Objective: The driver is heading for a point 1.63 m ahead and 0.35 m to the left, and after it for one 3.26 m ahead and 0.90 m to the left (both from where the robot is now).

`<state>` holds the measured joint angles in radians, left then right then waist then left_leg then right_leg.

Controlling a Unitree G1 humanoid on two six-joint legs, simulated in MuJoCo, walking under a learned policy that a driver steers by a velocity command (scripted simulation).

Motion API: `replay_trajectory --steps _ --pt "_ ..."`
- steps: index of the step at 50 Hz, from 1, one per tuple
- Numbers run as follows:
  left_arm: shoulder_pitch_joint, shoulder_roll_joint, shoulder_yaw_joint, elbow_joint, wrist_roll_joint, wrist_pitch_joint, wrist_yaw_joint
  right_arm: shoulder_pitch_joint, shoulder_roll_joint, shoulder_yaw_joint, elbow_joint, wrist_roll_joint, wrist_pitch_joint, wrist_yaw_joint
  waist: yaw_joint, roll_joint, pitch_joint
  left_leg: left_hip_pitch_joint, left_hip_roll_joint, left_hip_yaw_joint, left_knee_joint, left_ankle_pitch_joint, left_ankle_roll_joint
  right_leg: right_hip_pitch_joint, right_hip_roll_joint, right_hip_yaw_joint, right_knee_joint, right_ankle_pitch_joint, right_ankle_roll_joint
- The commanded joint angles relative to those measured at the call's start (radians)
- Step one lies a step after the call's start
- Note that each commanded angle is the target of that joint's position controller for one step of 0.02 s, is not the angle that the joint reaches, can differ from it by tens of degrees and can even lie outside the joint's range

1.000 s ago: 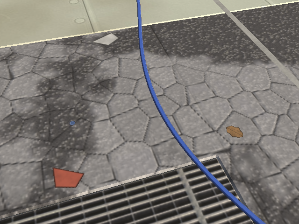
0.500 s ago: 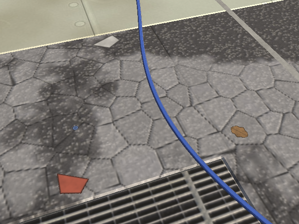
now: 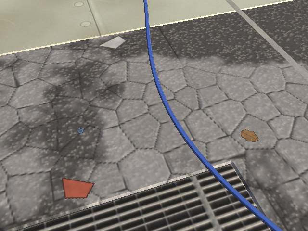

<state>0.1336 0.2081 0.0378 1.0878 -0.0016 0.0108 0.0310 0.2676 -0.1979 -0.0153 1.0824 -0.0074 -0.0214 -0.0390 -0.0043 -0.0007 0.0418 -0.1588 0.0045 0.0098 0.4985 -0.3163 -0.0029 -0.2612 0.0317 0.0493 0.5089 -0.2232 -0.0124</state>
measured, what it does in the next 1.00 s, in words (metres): stands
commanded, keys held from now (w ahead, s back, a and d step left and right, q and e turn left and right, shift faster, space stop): no key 0.84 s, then w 0.16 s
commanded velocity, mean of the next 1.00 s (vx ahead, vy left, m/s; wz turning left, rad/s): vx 0.02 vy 0.00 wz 0.00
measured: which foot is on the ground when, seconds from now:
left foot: down 0.00-1.00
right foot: down 0.00-1.00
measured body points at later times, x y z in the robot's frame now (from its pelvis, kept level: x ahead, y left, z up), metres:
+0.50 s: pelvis +0.00 +0.01 +0.00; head +0.01 +0.01 +0.45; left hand +0.05 +0.25 -0.15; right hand -0.01 -0.23 -0.15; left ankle -0.03 +0.12 -0.74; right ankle +0.03 -0.11 -0.74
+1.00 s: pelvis +0.02 +0.01 +0.00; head +0.02 +0.00 +0.45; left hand +0.05 +0.25 -0.15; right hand -0.02 -0.23 -0.16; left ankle -0.03 +0.12 -0.74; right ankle +0.02 -0.10 -0.72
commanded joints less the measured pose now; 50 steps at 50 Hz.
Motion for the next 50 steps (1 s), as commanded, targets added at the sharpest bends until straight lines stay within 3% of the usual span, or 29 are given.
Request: replay_trajectory --steps 1,42,43,44,45,47,48,50 --pt "-0.001 0.102 0.014 -0.024 0.000 -0.007 0.004 0.060 -0.093 -0.014 -0.018 0.000 -0.007 -0.003 0.002 0.001 -0.008 -0.096 0.024 -0.020 -0.104 0.082 0.016 0.070 -0.045 0.041 -0.078 0.118 -0.040" --pt "0.087 0.076 0.000 0.020 -0.003 -0.005 0.016 0.159 -0.053 -0.008 -0.012 0.004 -0.011 0.001 0.005 0.007 0.012 -0.100 0.021 -0.027 -0.125 0.117 0.034 0.071 -0.043 0.025 -0.071 0.151 -0.017" --pt "0.106 0.062 -0.004 0.030 -0.002 -0.004 0.017 0.179 -0.045 -0.006 -0.001 0.004 -0.010 0.000 0.005 0.013 -0.011 -0.090 0.015 -0.024 -0.138 0.015 0.038 0.080 -0.029 0.009 -0.068 0.057 -0.017" --pt "0.110 0.064 -0.002 0.032 -0.006 -0.003 0.017 0.187 -0.063 -0.013 0.001 0.010 -0.006 -0.003 0.001 0.031 0.006 -0.101 0.016 -0.037 -0.153 -0.143 0.055 0.052 -0.001 -0.021 -0.036 -0.093 -0.019" --pt "0.107 0.070 0.002 0.028 -0.011 -0.006 0.017 0.180 -0.097 -0.024 -0.008 0.017 -0.004 -0.007 -0.004 0.067 0.037 -0.114 0.041 -0.085 -0.178 -0.318 0.089 -0.010 0.028 -0.054 0.016 -0.251 -0.024" --pt "0.041 0.057 -0.001 -0.013 -0.014 -0.034 0.008 0.225 -0.156 -0.045 -0.015 0.030 -0.013 -0.010 -0.039 0.157 0.109 -0.088 0.208 -0.317 -0.307 -0.554 0.190 -0.184 0.027 -0.094 0.183 -0.268 -0.031" --pt "0.012 0.045 -0.004 -0.032 -0.018 -0.053 -0.001 0.216 -0.188 -0.059 -0.022 0.032 -0.023 -0.009 -0.043 0.182 0.153 -0.099 0.309 -0.439 -0.358 -0.553 0.244 -0.237 -0.021 -0.080 0.277 -0.206 -0.039" --pt "-0.016 0.059 0.002 -0.055 -0.027 -0.081 -0.016 0.197 -0.166 -0.059 -0.039 0.021 -0.044 -0.003 -0.037 0.146 0.181 -0.036 0.358 -0.481 -0.366 -0.405 0.266 -0.357 -0.084 -0.037 0.370 -0.259 -0.059"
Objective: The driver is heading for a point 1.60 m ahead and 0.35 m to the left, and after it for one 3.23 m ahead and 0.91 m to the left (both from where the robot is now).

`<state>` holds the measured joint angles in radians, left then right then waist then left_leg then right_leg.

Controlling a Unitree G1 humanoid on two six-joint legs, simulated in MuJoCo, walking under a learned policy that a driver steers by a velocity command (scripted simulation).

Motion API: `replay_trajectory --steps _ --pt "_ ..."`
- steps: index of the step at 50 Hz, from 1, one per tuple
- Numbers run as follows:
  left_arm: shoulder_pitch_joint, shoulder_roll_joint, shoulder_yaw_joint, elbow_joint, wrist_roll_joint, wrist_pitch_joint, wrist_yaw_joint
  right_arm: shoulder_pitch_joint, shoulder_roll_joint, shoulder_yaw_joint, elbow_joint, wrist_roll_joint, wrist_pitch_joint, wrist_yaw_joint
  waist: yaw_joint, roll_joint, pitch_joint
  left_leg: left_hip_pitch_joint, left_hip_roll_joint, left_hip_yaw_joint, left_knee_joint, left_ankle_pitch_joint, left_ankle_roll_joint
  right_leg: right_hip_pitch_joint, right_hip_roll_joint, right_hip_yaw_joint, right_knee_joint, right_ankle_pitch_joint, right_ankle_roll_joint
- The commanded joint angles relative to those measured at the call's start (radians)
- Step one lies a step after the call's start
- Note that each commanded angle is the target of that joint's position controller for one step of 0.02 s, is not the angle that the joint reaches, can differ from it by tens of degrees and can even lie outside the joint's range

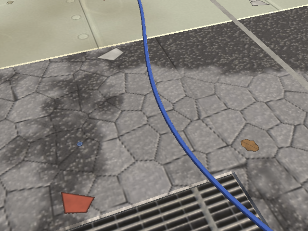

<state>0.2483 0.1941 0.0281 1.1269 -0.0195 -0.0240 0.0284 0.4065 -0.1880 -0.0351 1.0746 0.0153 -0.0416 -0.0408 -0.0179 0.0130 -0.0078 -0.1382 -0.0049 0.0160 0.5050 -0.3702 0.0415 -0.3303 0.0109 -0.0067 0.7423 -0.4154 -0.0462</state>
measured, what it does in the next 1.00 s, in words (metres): walks ahead: left foot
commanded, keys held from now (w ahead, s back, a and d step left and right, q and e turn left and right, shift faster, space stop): w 1.00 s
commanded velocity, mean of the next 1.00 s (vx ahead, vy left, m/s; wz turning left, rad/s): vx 0.44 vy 0.00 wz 0.00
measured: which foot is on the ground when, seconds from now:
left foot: down 0.00-0.14, up 0.16-0.60, down 0.62-1.00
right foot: down 0.00-0.62, up 0.64-1.00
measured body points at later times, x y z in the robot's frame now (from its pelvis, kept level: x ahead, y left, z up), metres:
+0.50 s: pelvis +0.20 -0.03 +0.00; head +0.22 -0.04 +0.45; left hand +0.10 +0.20 -0.14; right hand +0.41 -0.26 -0.11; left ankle +0.39 +0.12 -0.69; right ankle +0.04 -0.13 -0.73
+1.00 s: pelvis +0.49 +0.01 +0.01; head +0.51 +0.01 +0.46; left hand +0.66 +0.26 -0.10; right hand +0.47 -0.25 -0.13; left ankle +0.43 +0.09 -0.73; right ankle +0.68 -0.17 -0.67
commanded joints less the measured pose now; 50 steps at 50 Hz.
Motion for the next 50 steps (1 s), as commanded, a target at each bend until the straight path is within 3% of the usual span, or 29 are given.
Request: replay_trajectory --steps 1,3,5,6,7,8,9,10,11,13,15,18,21,23,26,28,29,30,31,32,33,34,35,36,37,38,40,44,50 --pt "-0.128 0.077 0.013 -0.101 -0.015 -0.058 -0.019 0.043 -0.168 -0.039 -0.041 0.002 -0.030 0.005 -0.014 0.118 0.217 -0.018 0.351 -0.444 -0.357 -0.275 0.201 -0.296 -0.081 0.024 0.094 -0.083 -0.035" --pt "-0.097 0.074 0.018 -0.094 -0.020 -0.074 -0.028 0.003 -0.172 -0.041 -0.059 0.018 -0.028 0.012 0.017 0.101 0.177 -0.051 0.266 -0.291 -0.312 -0.154 0.143 -0.125 -0.056 -0.031 -0.108 -0.011 -0.037" --pt "0.066 0.077 0.036 -0.020 -0.016 -0.072 -0.031 -0.009 -0.178 -0.041 -0.069 0.021 -0.019 0.018 0.078 0.084 0.108 -0.207 0.175 -0.174 -0.203 -0.069 0.113 0.210 0.038 -0.116 -0.228 0.177 -0.007" --pt "0.172 0.096 0.050 0.008 -0.014 -0.067 -0.029 -0.036 -0.172 -0.036 -0.081 0.017 -0.024 0.019 0.128 0.056 0.071 -0.276 0.138 -0.125 -0.082 0.058 0.088 0.342 0.024 -0.072 -0.247 0.177 -0.014" --pt "0.318 0.176 0.072 0.028 -0.009 -0.067 -0.021 -0.083 -0.112 -0.018 -0.111 0.006 -0.033 0.025 0.184 -0.158 0.021 -0.407 0.040 0.001 0.289 0.095 0.023 0.470 -0.182 0.238 -0.393 0.066 -0.085" --pt "0.415 0.258 0.080 0.031 0.001 -0.079 -0.032 -0.070 -0.037 -0.003 -0.147 0.014 -0.055 0.023 0.179 -0.359 -0.039 -0.618 -0.065 -0.011 0.585 -0.164 -0.001 0.575 -0.391 0.704 -0.570 -0.046 -0.232" --pt "0.315 0.188 0.054 0.015 0.012 -0.095 -0.035 -0.091 -0.089 -0.015 -0.155 0.035 -0.071 0.026 0.123 -0.198 0.030 -0.706 0.008 -0.116 0.759 -0.147 0.026 0.504 -0.423 0.731 -0.573 -0.123 -0.244" --pt "0.216 0.139 0.038 -0.022 0.009 -0.104 -0.039 -0.117 -0.109 -0.018 -0.165 0.043 -0.081 0.035 0.089 -0.125 0.088 -0.748 0.057 -0.130 0.792 -0.034 0.054 0.444 -0.385 0.604 -0.570 -0.106 -0.208" --pt "0.144 0.124 0.026 -0.048 0.010 -0.106 -0.046 -0.120 -0.118 -0.023 -0.159 0.033 -0.085 0.038 0.060 -0.081 0.103 -0.728 0.098 -0.108 0.763 0.064 0.062 0.392 -0.336 0.476 -0.583 -0.013 -0.174" --pt "0.117 0.090 0.010 -0.063 0.017 -0.095 -0.051 -0.133 -0.144 -0.041 -0.159 0.013 -0.080 0.041 0.035 -0.075 0.106 -0.653 0.138 -0.078 0.661 0.171 0.052 0.329 -0.251 0.282 -0.598 0.216 -0.124" --pt "0.179 0.095 0.006 -0.049 0.020 -0.085 -0.041 -0.147 -0.112 -0.038 -0.161 0.010 -0.065 0.050 0.037 -0.089 0.098 -0.632 0.140 -0.037 0.611 0.212 0.023 0.317 -0.218 0.188 -0.603 0.391 -0.122" --pt "0.205 0.135 0.009 -0.056 0.025 -0.076 -0.020 -0.287 -0.086 -0.026 -0.222 0.004 -0.055 0.051 0.053 -0.062 0.128 -0.668 0.136 -0.012 0.440 0.293 -0.016 0.290 -0.213 0.131 -0.628 0.498 -0.139" --pt "0.227 0.155 0.012 -0.071 0.022 -0.072 -0.008 -0.430 -0.071 -0.011 -0.274 0.008 -0.060 0.060 0.085 -0.075 0.148 -0.584 0.096 0.030 0.212 0.407 -0.024 0.247 -0.191 0.079 -0.661 0.475 -0.130" --pt "0.264 0.161 0.016 -0.064 0.012 -0.071 -0.007 -0.488 -0.079 -0.007 -0.296 0.013 -0.062 0.070 0.096 -0.079 0.161 -0.553 0.076 0.039 0.130 0.433 -0.015 0.275 -0.209 0.068 -0.668 0.466 -0.133" --pt "0.275 0.164 0.025 -0.058 0.003 -0.064 -0.005 -0.532 -0.099 -0.008 -0.327 0.017 -0.069 0.088 0.075 -0.085 0.164 -0.542 0.064 0.024 0.047 0.405 0.025 0.388 -0.252 0.052 -0.619 0.560 -0.120" --pt "0.248 0.190 0.035 -0.070 0.009 -0.056 -0.004 -0.466 -0.139 -0.025 -0.320 0.015 -0.074 0.093 0.018 -0.117 0.089 -0.419 0.021 0.043 0.036 0.345 0.058 0.455 -0.266 0.036 -0.507 0.853 -0.097" --pt "0.233 0.202 0.041 -0.075 0.015 -0.047 -0.005 -0.370 -0.173 -0.042 -0.297 0.016 -0.073 0.090 -0.037 -0.143 0.014 -0.290 -0.015 0.064 0.050 0.312 0.079 0.468 -0.258 0.022 -0.385 1.038 -0.084" --pt "0.214 0.195 0.038 -0.084 0.021 -0.038 -0.006 -0.195 -0.215 -0.066 -0.245 0.019 -0.068 0.083 -0.124 -0.143 -0.087 -0.063 -0.040 0.078 0.041 0.315 0.107 0.407 -0.216 -0.010 -0.177 1.110 -0.058" --pt "0.211 0.164 0.023 -0.112 0.033 -0.038 -0.010 -0.014 -0.281 -0.085 -0.204 0.007 -0.062 0.071 -0.182 -0.062 -0.221 0.269 0.133 -0.123 0.072 0.279 0.165 0.158 -0.168 -0.028 0.134 0.830 -0.031" --pt "0.369 -0.012 -0.023 -0.114 0.023 -0.062 -0.029 0.064 -0.347 -0.096 -0.173 -0.011 -0.061 0.078 -0.083 0.242 -0.419 0.610 0.398 -0.674 -0.076 0.009 0.350 -0.216 0.046 0.022 0.528 0.019 0.026" --pt "0.291 0.082 -0.001 -0.106 -0.007 -0.096 -0.036 0.042 -0.249 -0.069 -0.171 -0.009 -0.061 0.078 -0.118 0.182 -0.395 0.574 0.384 -0.813 -0.221 -0.065 0.316 -0.328 0.031 0.163 0.663 -0.119 0.003" --pt "0.172 0.149 0.018 -0.155 -0.033 -0.113 -0.037 -0.065 -0.210 -0.057 -0.182 -0.004 -0.066 0.075 -0.093 0.152 -0.202 0.417 0.355 -0.640 -0.233 0.002 0.259 -0.410 -0.024 0.131 0.688 -0.058 -0.014" --pt "0.103 0.163 0.020 -0.176 -0.030 -0.120 -0.027 -0.166 -0.179 -0.045 -0.206 -0.006 -0.072 0.076 -0.057 0.032 -0.120 0.235 0.323 -0.495 -0.255 0.138 0.230 -0.366 -0.083 0.109 0.638 0.044 -0.020" --pt "0.078 0.160 0.030 -0.178 -0.016 -0.114 -0.017 -0.219 -0.154 -0.038 -0.210 -0.017 -0.079 0.081 -0.020 -0.009 -0.062 0.086 0.287 -0.386 -0.278 0.252 0.212 -0.312 -0.118 0.093 0.576 0.099 -0.018" --pt "0.107 0.142 0.034 -0.175 -0.006 -0.098 -0.013 -0.238 -0.130 -0.030 -0.203 -0.027 -0.085 0.086 0.022 0.014 -0.052 -0.002 0.251 -0.310 -0.305 0.288 0.198 -0.238 -0.151 0.102 0.532 0.132 -0.021" --pt "0.131 0.116 0.034 -0.171 -0.004 -0.082 -0.011 -0.236 -0.117 -0.028 -0.192 -0.026 -0.085 0.089 0.040 0.035 -0.039 -0.047 0.232 -0.272 -0.333 0.288 0.200 -0.206 -0.159 0.099 0.497 0.139 -0.020" --pt "0.122 0.097 0.035 -0.181 -0.003 -0.062 -0.008 -0.203 -0.135 -0.030 -0.168 -0.019 -0.087 0.083 0.055 0.046 0.003 -0.110 0.220 -0.212 -0.379 0.300 0.214 -0.216 -0.174 0.082 0.423 0.150 -0.008" --pt "-0.053 0.118 0.043 -0.245 0.015 -0.058 -0.008 -0.127 -0.186 -0.041 -0.145 -0.018 -0.079 0.052 0.022 0.025 0.057 -0.070 0.216 -0.162 -0.419 0.317 0.211 -0.365 -0.187 0.068 0.196 0.353 0.033" --pt "-0.262 0.096 0.028 -0.303 0.004 -0.073 -0.032 -0.018 -0.208 -0.044 -0.113 -0.001 -0.064 0.037 -0.049 0.034 0.081 0.020 0.191 -0.074 -0.400 0.338 0.163 -0.316 -0.119 0.006 -0.128 0.541 0.040"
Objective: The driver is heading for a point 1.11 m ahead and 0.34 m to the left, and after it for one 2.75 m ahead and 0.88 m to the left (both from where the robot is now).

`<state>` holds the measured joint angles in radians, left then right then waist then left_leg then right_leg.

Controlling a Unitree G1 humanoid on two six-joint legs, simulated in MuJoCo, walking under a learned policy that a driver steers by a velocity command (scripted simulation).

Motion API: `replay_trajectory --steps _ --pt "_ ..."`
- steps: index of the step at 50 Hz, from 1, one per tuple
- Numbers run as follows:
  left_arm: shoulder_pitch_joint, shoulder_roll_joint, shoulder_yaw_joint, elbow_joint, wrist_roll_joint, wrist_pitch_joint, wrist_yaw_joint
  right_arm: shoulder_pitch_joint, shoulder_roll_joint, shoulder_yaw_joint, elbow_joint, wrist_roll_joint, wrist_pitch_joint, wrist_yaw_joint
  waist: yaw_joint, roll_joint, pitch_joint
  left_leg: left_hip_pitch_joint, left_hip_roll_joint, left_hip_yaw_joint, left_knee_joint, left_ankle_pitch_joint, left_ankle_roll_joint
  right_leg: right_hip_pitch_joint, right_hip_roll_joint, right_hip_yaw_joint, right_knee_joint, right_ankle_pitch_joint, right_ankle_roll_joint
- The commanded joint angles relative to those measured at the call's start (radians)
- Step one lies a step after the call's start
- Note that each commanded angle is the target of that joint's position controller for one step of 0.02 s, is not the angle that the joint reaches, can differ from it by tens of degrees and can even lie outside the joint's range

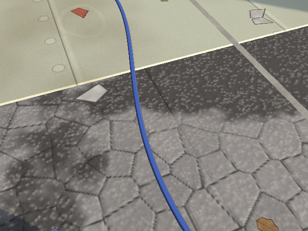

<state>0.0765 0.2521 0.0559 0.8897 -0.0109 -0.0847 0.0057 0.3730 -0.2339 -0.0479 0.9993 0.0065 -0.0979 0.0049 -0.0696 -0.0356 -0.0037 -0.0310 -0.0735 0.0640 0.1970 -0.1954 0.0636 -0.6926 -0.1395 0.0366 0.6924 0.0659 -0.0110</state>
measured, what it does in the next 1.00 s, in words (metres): walks ahead, turning left: right foot, then left foot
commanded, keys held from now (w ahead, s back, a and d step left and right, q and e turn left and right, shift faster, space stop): w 0.20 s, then w+q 0.44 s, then q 0.36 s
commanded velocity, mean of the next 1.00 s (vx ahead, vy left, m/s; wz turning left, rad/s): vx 0.41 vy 0.00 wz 0.34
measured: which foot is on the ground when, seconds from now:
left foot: down 0.00-0.18, up 0.20-0.72, down 0.74-1.00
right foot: up 0.00-0.14, down 0.16-0.74, up 0.76-1.00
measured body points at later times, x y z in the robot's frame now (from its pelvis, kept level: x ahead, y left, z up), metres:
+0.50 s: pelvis +0.29 -0.07 +0.00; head +0.30 -0.07 +0.45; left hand +0.28 +0.20 -0.14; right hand +0.44 -0.32 -0.12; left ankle +0.41 +0.13 -0.67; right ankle +0.25 -0.15 -0.75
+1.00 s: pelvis +0.51 +0.02 -0.01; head +0.56 +0.06 +0.44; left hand +0.57 +0.35 -0.12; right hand +0.74 -0.19 -0.11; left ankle +0.53 +0.10 -0.75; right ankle +0.64 -0.13 -0.67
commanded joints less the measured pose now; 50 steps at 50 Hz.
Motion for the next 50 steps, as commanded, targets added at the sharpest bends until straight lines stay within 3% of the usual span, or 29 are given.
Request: replay_trajectory --steps 1,5,7,8,9,10,11,12,13,14,15,17,20,25,30,32,34,35,36,37,38,39,40,41,42,43,44,46,50 --pt "-0.118 0.039 -0.002 -0.077 -0.007 -0.014 -0.015 0.034 -0.162 -0.032 -0.029 0.010 -0.004 -0.009 -0.006 0.083 0.084 -0.050 0.273 -0.123 -0.077 0.165 0.141 0.036 0.037 -0.038 -0.104 0.046 0.001" --pt "-0.153 0.067 0.002 -0.113 -0.012 -0.026 -0.040 0.055 -0.178 -0.042 -0.010 0.013 0.019 -0.014 0.010 0.101 0.084 0.093 0.339 -0.144 0.013 0.255 0.121 0.041 0.057 -0.036 -0.180 -0.087 -0.042" --pt "-0.033 0.112 0.024 -0.087 -0.011 -0.032 -0.042 0.012 -0.191 -0.046 -0.021 0.013 0.029 -0.016 0.089 0.126 0.009 0.102 0.321 -0.116 0.154 0.530 0.093 0.232 0.111 -0.081 -0.209 -0.139 -0.076" --pt "0.137 0.160 0.050 -0.033 -0.009 -0.032 -0.036 0.001 -0.167 -0.037 -0.029 0.009 0.034 -0.016 0.164 0.112 -0.094 0.043 0.266 -0.074 0.349 0.623 0.065 0.463 0.131 -0.093 -0.209 -0.125 -0.107" --pt "0.332 0.242 0.073 0.006 0.004 -0.030 -0.026 0.010 -0.131 -0.018 -0.057 -0.009 0.032 -0.017 0.222 0.001 -0.253 -0.170 0.201 -0.023 0.676 0.373 0.026 0.782 -0.058 0.123 -0.183 -0.116 -0.178" --pt "0.386 0.299 0.083 0.029 0.010 -0.024 -0.032 0.133 0.008 0.019 -0.060 -0.004 0.007 -0.005 0.147 -0.266 -0.364 -0.576 0.006 -0.052 1.007 -0.302 -0.035 1.094 -0.266 0.620 -0.317 -0.319 -0.335" --pt "0.369 0.196 0.055 0.019 0.004 -0.026 -0.033 0.080 -0.098 -0.003 -0.047 0.026 -0.016 -0.001 0.184 -0.171 -0.344 -0.691 0.049 -0.201 1.137 -0.375 -0.014 1.081 -0.255 0.675 -0.382 -0.414 -0.305" --pt "0.283 0.149 0.041 0.001 0.003 -0.029 -0.028 -0.013 -0.152 -0.018 -0.076 0.050 -0.028 0.000 0.175 -0.122 -0.202 -0.751 0.097 -0.195 1.153 -0.292 0.005 0.952 -0.230 0.503 -0.391 -0.353 -0.253" --pt "0.200 0.123 0.031 -0.017 0.008 -0.031 -0.027 -0.063 -0.152 -0.019 -0.084 0.047 -0.028 -0.007 0.142 -0.034 -0.131 -0.709 0.153 -0.170 1.110 -0.194 0.006 0.803 -0.196 0.370 -0.416 -0.246 -0.223" --pt "0.149 0.095 0.025 -0.021 0.015 -0.035 -0.030 -0.087 -0.142 -0.027 -0.087 0.032 -0.020 -0.014 0.114 -0.011 -0.074 -0.665 0.184 -0.168 1.047 -0.133 0.002 0.683 -0.162 0.280 -0.452 -0.182 -0.205" --pt "0.126 0.067 0.016 -0.017 0.024 -0.040 -0.031 -0.065 -0.128 -0.032 -0.080 0.029 -0.003 -0.015 0.080 -0.030 -0.054 -0.605 0.209 -0.179 1.010 -0.093 0.003 0.611 -0.132 0.204 -0.486 -0.155 -0.187" --pt "0.139 0.069 0.019 0.004 0.027 -0.046 -0.031 -0.034 -0.080 -0.030 -0.072 0.032 0.026 -0.014 0.058 -0.042 -0.026 -0.568 0.217 -0.178 0.972 -0.061 -0.003 0.544 -0.115 0.116 -0.536 -0.106 -0.188" --pt "0.166 0.105 0.031 0.024 0.031 -0.049 -0.014 -0.096 -0.075 -0.035 -0.102 0.025 0.044 -0.015 0.058 -0.017 0.022 -0.661 0.213 -0.201 0.886 0.053 -0.020 0.544 -0.113 0.015 -0.570 -0.025 -0.186" --pt "0.186 0.119 0.032 0.029 0.026 -0.040 0.010 -0.233 -0.060 -0.032 -0.154 0.014 0.036 0.006 0.090 -0.012 0.059 -0.675 0.189 -0.139 0.617 0.283 -0.030 0.579 -0.081 -0.138 -0.592 0.014 -0.145" --pt "0.284 0.141 0.040 0.058 0.011 -0.011 0.020 -0.389 -0.036 -0.015 -0.239 0.013 0.035 0.038 0.147 0.008 0.110 -0.743 0.174 -0.057 0.471 0.243 -0.005 0.760 -0.135 -0.201 -0.538 0.099 -0.135" --pt "0.282 0.155 0.045 0.056 0.005 0.006 0.022 -0.411 -0.042 -0.017 -0.271 0.017 0.036 0.053 0.136 -0.004 0.108 -0.729 0.152 -0.017 0.445 0.155 0.016 0.817 -0.157 -0.225 -0.476 0.230 -0.125" --pt "0.235 0.186 0.053 0.031 0.003 0.025 0.035 -0.351 -0.079 -0.035 -0.282 0.011 0.037 0.063 0.080 -0.052 0.055 -0.586 0.074 0.059 0.440 0.063 0.044 0.817 -0.146 -0.257 -0.314 0.649 -0.095" --pt "0.218 0.199 0.056 0.020 0.002 0.036 0.042 -0.244 -0.114 -0.054 -0.264 0.012 0.035 0.065 0.023 -0.070 -0.009 -0.451 0.029 0.077 0.429 0.049 0.063 0.796 -0.131 -0.262 -0.163 0.778 -0.076" --pt "0.194 0.202 0.054 0.006 -0.004 0.039 0.045 -0.091 -0.173 -0.083 -0.229 0.011 0.031 0.057 -0.057 -0.056 -0.091 -0.226 -0.004 0.061 0.332 0.168 0.096 0.714 -0.089 -0.273 0.047 0.715 -0.038" --pt "0.207 0.180 0.045 -0.021 0.012 0.025 0.041 0.007 -0.263 -0.112 -0.213 0.002 0.038 0.030 -0.085 0.070 -0.186 0.068 0.131 -0.149 0.320 0.462 0.156 0.467 -0.021 -0.271 0.360 0.283 0.026" --pt "0.321 0.043 0.002 -0.063 0.035 -0.007 0.020 -0.070 -0.348 -0.114 -0.262 -0.020 0.039 0.019 0.048 0.314 -0.344 0.421 0.444 -0.693 0.310 0.817 0.398 0.061 0.204 -0.156 0.780 -0.709 0.098" --pt "0.257 0.137 0.018 -0.065 0.008 -0.039 0.002 -0.015 -0.293 -0.098 -0.274 -0.021 0.047 0.020 -0.032 0.146 -0.498 0.424 0.452 -0.726 0.257 0.837 0.408 0.048 0.174 0.073 0.841 -0.724 0.073" --pt "0.165 0.142 0.021 -0.101 -0.025 -0.044 0.002 -0.076 -0.238 -0.084 -0.287 -0.018 0.046 0.018 -0.024 0.112 -0.381 0.328 0.407 -0.563 0.258 0.806 0.355 0.001 0.123 0.077 0.798 -0.654 0.049" --pt "0.141 0.132 0.021 -0.100 -0.014 -0.037 0.013 -0.142 -0.201 -0.077 -0.290 0.006 0.042 0.020 0.017 0.023 -0.217 0.147 0.343 -0.449 0.225 0.731 0.297 -0.016 0.085 0.049 0.692 -0.585 0.049" --pt "0.133 0.147 0.031 -0.096 0.008 -0.021 0.027 -0.188 -0.164 -0.067 -0.302 0.015 0.043 0.014 0.045 0.011 -0.157 0.017 0.307 -0.399 0.193 0.659 0.267 0.019 0.057 0.042 0.621 -0.543 0.052" --pt "0.147 0.156 0.038 -0.101 0.013 -0.001 0.032 -0.215 -0.160 -0.064 -0.313 0.004 0.048 0.012 0.078 0.019 -0.123 -0.106 0.285 -0.374 0.162 0.642 0.261 0.091 0.049 0.043 0.584 -0.522 0.054" --pt "0.163 0.148 0.041 -0.108 0.017 0.015 0.035 -0.224 -0.171 -0.067 -0.319 -0.007 0.050 0.012 0.097 0.033 -0.112 -0.175 0.271 -0.365 0.146 0.645 0.260 0.132 0.054 0.040 0.541 -0.508 0.059" --pt "0.175 0.117 0.034 -0.121 0.022 0.032 0.042 -0.222 -0.199 -0.076 -0.323 -0.012 0.049 0.007 0.113 0.067 -0.120 -0.230 0.245 -0.324 0.145 0.713 0.254 0.155 0.071 0.027 0.442 -0.465 0.076" --pt "0.106 0.113 0.030 -0.154 0.026 0.049 0.049 -0.212 -0.219 -0.081 -0.336 0.006 0.077 -0.019 0.094 0.108 -0.162 -0.220 0.209 -0.327 0.170 0.582 0.205 0.140 0.100 0.037 0.267 -0.330 0.104"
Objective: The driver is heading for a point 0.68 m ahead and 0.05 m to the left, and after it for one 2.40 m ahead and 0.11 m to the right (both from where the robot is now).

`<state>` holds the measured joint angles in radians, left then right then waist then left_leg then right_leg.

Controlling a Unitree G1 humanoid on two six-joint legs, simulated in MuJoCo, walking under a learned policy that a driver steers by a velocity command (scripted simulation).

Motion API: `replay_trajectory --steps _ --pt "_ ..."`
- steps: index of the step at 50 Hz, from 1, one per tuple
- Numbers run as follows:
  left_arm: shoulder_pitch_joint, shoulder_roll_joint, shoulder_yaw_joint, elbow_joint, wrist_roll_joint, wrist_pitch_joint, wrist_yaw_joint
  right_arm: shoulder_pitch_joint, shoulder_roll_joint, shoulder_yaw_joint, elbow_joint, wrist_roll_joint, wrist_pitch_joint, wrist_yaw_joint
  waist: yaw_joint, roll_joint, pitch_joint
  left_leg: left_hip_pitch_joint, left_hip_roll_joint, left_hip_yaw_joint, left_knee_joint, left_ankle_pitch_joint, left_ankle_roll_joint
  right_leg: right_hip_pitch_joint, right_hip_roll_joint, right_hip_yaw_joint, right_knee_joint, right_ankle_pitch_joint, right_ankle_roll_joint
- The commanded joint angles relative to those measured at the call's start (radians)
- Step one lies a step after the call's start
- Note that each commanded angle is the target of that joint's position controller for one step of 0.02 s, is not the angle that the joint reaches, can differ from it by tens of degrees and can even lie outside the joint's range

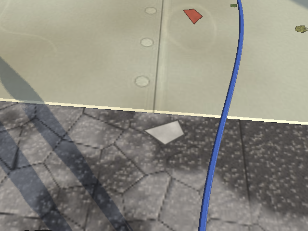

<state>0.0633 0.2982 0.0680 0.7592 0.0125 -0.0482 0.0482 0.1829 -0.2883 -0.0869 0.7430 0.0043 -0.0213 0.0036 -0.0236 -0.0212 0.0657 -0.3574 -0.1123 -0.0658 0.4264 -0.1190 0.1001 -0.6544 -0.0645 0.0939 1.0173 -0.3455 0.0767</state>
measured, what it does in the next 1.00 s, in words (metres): walks ahead: right foot, then left foot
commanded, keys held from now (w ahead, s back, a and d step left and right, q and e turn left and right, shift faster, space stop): q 0.08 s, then w+q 0.26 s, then w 0.46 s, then w+e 0.20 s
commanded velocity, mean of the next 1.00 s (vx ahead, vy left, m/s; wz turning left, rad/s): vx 0.37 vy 0.00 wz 0.29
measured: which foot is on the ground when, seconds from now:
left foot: down 0.00-0.24, up 0.26-0.64, down 0.66-1.00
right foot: up 0.00-0.20, down 0.22-0.68, up 0.70-1.00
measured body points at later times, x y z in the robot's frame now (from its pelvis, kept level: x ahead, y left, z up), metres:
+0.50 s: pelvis +0.15 -0.02 +0.01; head +0.18 -0.03 +0.46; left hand +0.11 +0.26 -0.10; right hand +0.41 -0.22 -0.09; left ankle +0.19 +0.15 -0.68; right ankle +0.13 -0.16 -0.74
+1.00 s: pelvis +0.37 +0.10 +0.00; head +0.39 +0.11 +0.45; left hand +0.47 +0.39 -0.10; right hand +0.48 -0.16 -0.11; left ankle +0.26 +0.17 -0.74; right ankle +0.58 -0.01 -0.68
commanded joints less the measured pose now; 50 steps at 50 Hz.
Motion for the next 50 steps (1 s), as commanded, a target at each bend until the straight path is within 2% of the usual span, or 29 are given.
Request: replay_trajectory --steps 1,4,8,10,11,12,13,14,15,16,17,19,21,24,28,30,31,32,33,34,35,36,37,38,39,40,43,47,50 --pt "0.094 0.068 0.017 -0.034 0.000 0.015 0.005 -0.023 -0.164 -0.042 -0.085 0.012 0.010 -0.024 0.039 0.103 -0.230 0.105 0.239 -0.210 -0.058 0.426 0.153 0.104 0.033 -0.016 -0.098 0.110 0.019" --pt "0.021 0.071 0.015 -0.064 -0.008 0.019 -0.001 -0.020 -0.163 -0.040 -0.096 0.009 0.032 -0.036 0.013 0.135 -0.201 0.104 0.227 -0.275 -0.056 0.199 0.126 0.110 0.056 0.002 -0.209 0.132 0.020" --pt "-0.016 0.086 0.020 -0.090 -0.024 -0.010 -0.025 -0.001 -0.153 -0.033 -0.107 0.010 0.034 -0.032 -0.010 0.180 -0.162 0.103 0.225 -0.399 -0.071 -0.226 0.125 0.177 0.084 0.004 -0.389 0.074 -0.013" --pt "0.046 0.086 0.028 -0.081 -0.027 -0.034 -0.034 -0.013 -0.135 -0.023 -0.116 0.011 0.029 -0.030 0.036 0.187 -0.146 0.060 0.194 -0.424 -0.025 -0.279 0.103 0.322 0.088 -0.017 -0.547 0.113 -0.044" --pt "0.097 0.105 0.037 -0.069 -0.022 -0.045 -0.033 -0.009 -0.104 -0.013 -0.121 0.010 0.025 -0.032 0.062 0.166 -0.153 -0.002 0.153 -0.400 0.046 -0.305 0.071 0.446 0.042 -0.001 -0.617 0.144 -0.071" --pt "0.185 0.158 0.050 -0.058 -0.002 -0.048 -0.028 0.014 -0.029 0.010 -0.130 0.002 0.018 -0.032 0.073 0.027 -0.228 -0.122 0.079 -0.287 0.272 -0.457 0.015 0.629 -0.152 0.164 -0.644 0.099 -0.143" --pt "0.264 0.233 0.068 -0.035 0.029 -0.042 -0.031 -0.009 -0.039 0.009 -0.187 0.017 0.003 -0.029 0.064 -0.242 -0.174 -0.398 -0.039 -0.104 0.455 -0.546 -0.020 0.709 -0.319 0.508 -0.759 -0.043 -0.282" --pt "0.247 0.197 0.066 -0.044 0.012 -0.049 -0.035 -0.010 -0.119 -0.007 -0.189 0.011 -0.013 -0.022 0.062 -0.217 -0.127 -0.496 0.065 -0.115 0.599 -0.477 -0.045 0.702 -0.365 0.596 -0.773 -0.152 -0.331" --pt "0.222 0.136 0.052 -0.057 -0.005 -0.048 -0.030 -0.027 -0.157 -0.020 -0.176 0.011 -0.012 -0.015 0.070 -0.143 -0.093 -0.515 0.101 -0.102 0.649 -0.396 -0.062 0.680 -0.320 0.478 -0.763 -0.182 -0.303" --pt "0.203 0.113 0.044 -0.067 -0.013 -0.042 -0.025 -0.022 -0.151 -0.024 -0.161 0.009 -0.005 -0.012 0.066 -0.108 -0.081 -0.508 0.117 -0.077 0.680 -0.339 -0.081 0.664 -0.263 0.381 -0.767 -0.165 -0.261" --pt "0.191 0.108 0.041 -0.067 -0.016 -0.037 -0.021 -0.028 -0.139 -0.024 -0.164 0.010 -0.003 -0.007 0.064 -0.108 -0.061 -0.521 0.135 -0.067 0.696 -0.284 -0.093 0.648 -0.240 0.320 -0.780 -0.123 -0.240" --pt "0.216 0.097 0.033 -0.058 -0.004 -0.042 -0.023 -0.043 -0.082 -0.010 -0.170 0.015 -0.012 0.006 0.072 -0.104 -0.043 -0.470 0.148 -0.041 0.685 -0.186 -0.101 0.581 -0.194 0.202 -0.819 0.017 -0.236" --pt "0.241 0.102 0.035 -0.044 -0.004 -0.048 -0.030 -0.062 -0.047 0.002 -0.178 0.016 -0.020 0.012 0.079 -0.107 -0.048 -0.434 0.151 -0.015 0.609 -0.126 -0.109 0.566 -0.176 0.118 -0.840 0.113 -0.249" --pt "0.243 0.128 0.041 -0.029 -0.018 -0.046 -0.038 -0.124 -0.019 0.019 -0.192 0.009 -0.032 0.021 0.090 -0.107 -0.044 -0.329 0.163 0.042 0.404 -0.045 -0.112 0.533 -0.155 0.019 -0.849 0.205 -0.246" --pt "0.290 0.173 0.051 -0.002 -0.039 -0.038 -0.051 -0.184 -0.031 0.020 -0.205 0.019 -0.042 0.035 0.110 -0.124 -0.031 -0.186 0.140 0.097 0.217 -0.046 -0.097 0.525 -0.179 -0.011 -0.825 0.227 -0.242" --pt "0.294 0.186 0.054 0.010 -0.051 -0.029 -0.053 -0.166 -0.050 0.013 -0.207 0.023 -0.045 0.039 0.081 -0.133 -0.028 -0.113 0.126 0.110 0.144 -0.064 -0.063 0.540 -0.210 0.000 -0.792 0.268 -0.233" --pt "0.283 0.187 0.052 0.014 -0.054 -0.025 -0.052 -0.107 -0.065 0.003 -0.190 0.021 -0.045 0.037 0.036 -0.125 -0.049 -0.008 0.105 0.129 0.087 -0.034 -0.041 0.530 -0.203 -0.022 -0.735 0.374 -0.217" --pt "0.294 0.166 0.043 0.021 -0.052 -0.025 -0.050 0.002 -0.102 -0.020 -0.153 0.017 -0.043 0.030 -0.016 -0.094 -0.113 0.163 0.078 0.141 0.053 -0.025 -0.014 0.504 -0.165 -0.071 -0.603 0.525 -0.191" --pt "0.289 0.124 0.026 0.015 -0.040 -0.030 -0.047 0.158 -0.155 -0.043 -0.121 0.010 -0.040 0.018 -0.095 -0.041 -0.217 0.400 0.163 0.038 0.064 -0.020 0.028 0.389 -0.115 -0.136 -0.368 0.498 -0.144" --pt "0.321 0.026 -0.009 -0.042 -0.013 -0.047 -0.048 0.269 -0.276 -0.063 -0.109 -0.012 -0.035 0.006 -0.094 0.239 -0.339 0.720 0.445 -0.419 -0.001 -0.110 0.173 0.008 0.020 -0.189 0.043 0.076 -0.064" --pt "0.310 0.067 -0.002 -0.040 -0.027 -0.069 -0.045 0.305 -0.241 -0.051 -0.097 -0.001 -0.041 0.012 -0.108 0.277 -0.408 0.716 0.512 -0.685 -0.125 -0.210 0.250 -0.123 0.057 -0.037 0.225 -0.225 -0.064" --pt "0.262 0.130 0.016 -0.054 -0.052 -0.077 -0.051 0.243 -0.186 -0.029 -0.094 0.005 -0.047 0.017 -0.090 0.217 -0.275 0.628 0.480 -0.546 -0.128 -0.237 0.212 -0.211 -0.005 -0.021 0.288 -0.167 -0.081" --pt "0.218 0.129 0.014 -0.058 -0.049 -0.078 -0.052 0.187 -0.142 -0.015 -0.098 0.007 -0.049 0.019 -0.068 0.175 -0.197 0.510 0.427 -0.413 -0.135 -0.205 0.177 -0.200 -0.044 -0.041 0.260 -0.078 -0.096" --pt "0.200 0.117 0.014 -0.054 -0.032 -0.074 -0.051 0.126 -0.111 -0.004 -0.101 0.003 -0.049 0.022 -0.037 0.125 -0.136 0.393 0.383 -0.327 -0.165 -0.146 0.157 -0.163 -0.069 -0.046 0.201 -0.007 -0.096" --pt "0.208 0.110 0.017 -0.052 -0.023 -0.064 -0.052 0.085 -0.089 0.004 -0.105 -0.005 -0.053 0.025 -0.003 0.136 -0.101 0.301 0.353 -0.268 -0.197 -0.066 0.146 -0.105 -0.090 -0.039 0.151 0.044 -0.093" --pt "0.226 0.094 0.015 -0.045 -0.023 -0.053 -0.056 0.064 -0.082 0.005 -0.104 -0.008 -0.056 0.025 0.021 0.143 -0.091 0.247 0.336 -0.229 -0.228 -0.019 0.145 -0.060 -0.094 -0.040 0.130 0.078 -0.088" --pt "0.220 0.059 0.006 -0.040 -0.025 -0.025 -0.057 0.063 -0.097 -0.003 -0.074 -0.010 -0.080 0.018 0.044 0.104 -0.069 0.208 0.335 -0.106 -0.277 0.134 0.149 -0.066 -0.092 -0.041 0.056 0.186 -0.060" --pt "0.099 0.032 -0.007 -0.072 -0.030 -0.024 -0.067 0.095 -0.115 -0.007 -0.032 -0.013 -0.085 0.005 0.004 0.082 -0.024 0.213 0.313 0.038 -0.297 0.180 0.102 -0.056 -0.056 -0.036 -0.188 0.402 -0.065" --pt "-0.001 0.021 -0.015 -0.108 -0.035 -0.029 -0.085 0.134 -0.139 -0.013 -0.004 -0.006 -0.084 -0.002 -0.037 0.067 0.008 0.258 0.334 0.092 -0.311 0.158 0.082 -0.036 -0.027 -0.064 -0.327 0.477 -0.087"
Velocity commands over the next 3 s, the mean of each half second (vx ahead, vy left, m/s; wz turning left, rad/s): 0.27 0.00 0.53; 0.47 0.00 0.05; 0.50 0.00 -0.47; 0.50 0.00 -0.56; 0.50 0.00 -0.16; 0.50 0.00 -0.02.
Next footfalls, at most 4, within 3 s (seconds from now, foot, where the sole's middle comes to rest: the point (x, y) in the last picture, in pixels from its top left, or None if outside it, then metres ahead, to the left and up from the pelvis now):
0.22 right None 0.17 -0.15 -0.78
0.66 left None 0.30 0.18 -0.78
1.18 right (142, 169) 0.68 0.04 -0.78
1.66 left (98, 123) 0.93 0.26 -0.78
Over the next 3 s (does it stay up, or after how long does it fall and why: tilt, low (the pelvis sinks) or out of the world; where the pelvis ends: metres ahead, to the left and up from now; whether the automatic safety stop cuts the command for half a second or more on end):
stays up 1.46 -0.04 0.01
